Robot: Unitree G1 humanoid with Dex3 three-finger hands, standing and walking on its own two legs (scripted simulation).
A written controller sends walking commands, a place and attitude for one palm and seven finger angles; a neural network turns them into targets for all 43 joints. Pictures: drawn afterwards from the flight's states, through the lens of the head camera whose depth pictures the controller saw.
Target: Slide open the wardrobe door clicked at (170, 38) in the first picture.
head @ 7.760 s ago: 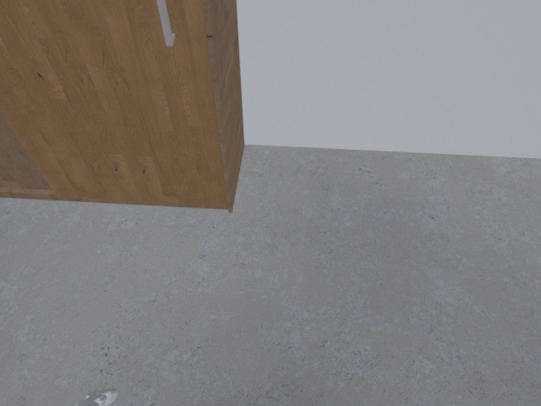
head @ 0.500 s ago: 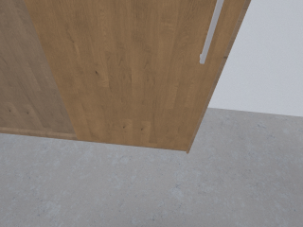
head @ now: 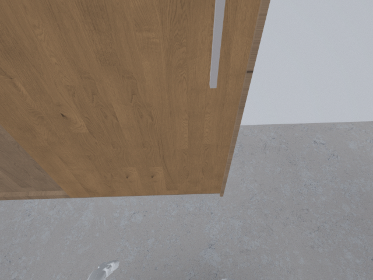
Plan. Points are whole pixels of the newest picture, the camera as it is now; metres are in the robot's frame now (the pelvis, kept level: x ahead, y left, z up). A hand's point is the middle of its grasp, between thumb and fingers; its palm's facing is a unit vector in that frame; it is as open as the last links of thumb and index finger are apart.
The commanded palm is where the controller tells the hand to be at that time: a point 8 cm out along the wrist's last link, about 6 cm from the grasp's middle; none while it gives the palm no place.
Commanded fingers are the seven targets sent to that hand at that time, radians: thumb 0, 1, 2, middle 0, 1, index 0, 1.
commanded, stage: take the last steps up to it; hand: right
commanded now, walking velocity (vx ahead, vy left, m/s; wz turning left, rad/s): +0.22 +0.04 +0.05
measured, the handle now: (216, 28) +0.62 -0.07 +0.23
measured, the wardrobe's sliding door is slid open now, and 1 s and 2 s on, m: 0.00 0.00 0.00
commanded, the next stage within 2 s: come to a stop and stand still in 0.20 s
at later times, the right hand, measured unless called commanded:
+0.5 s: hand (240, 242) +0.24 -0.13 -0.15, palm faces -0.05 +0.98 -0.21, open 7.4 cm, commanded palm none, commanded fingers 0.00 -0.90 -0.90 0.20 0.30 0.20 0.30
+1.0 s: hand out of the picture +0.08 -0.24 -0.17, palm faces +0.09 +0.97 -0.21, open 7.4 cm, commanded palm none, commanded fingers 0.00 -0.90 -0.90 0.20 0.30 0.20 0.30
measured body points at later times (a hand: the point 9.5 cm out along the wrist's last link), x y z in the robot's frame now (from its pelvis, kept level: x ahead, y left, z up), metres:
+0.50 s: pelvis +0.13 +0.03 +0.00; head +0.16 +0.05 +0.45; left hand +0.06 +0.23 -0.16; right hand +0.24 -0.18 -0.13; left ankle +0.19 +0.14 -0.73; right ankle +0.07 -0.08 -0.71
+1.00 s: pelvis +0.06 -0.04 +0.01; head +0.06 -0.07 +0.46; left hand +0.11 +0.19 -0.12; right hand +0.08 -0.30 -0.15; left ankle +0.06 +0.10 -0.67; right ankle +0.08 -0.12 -0.73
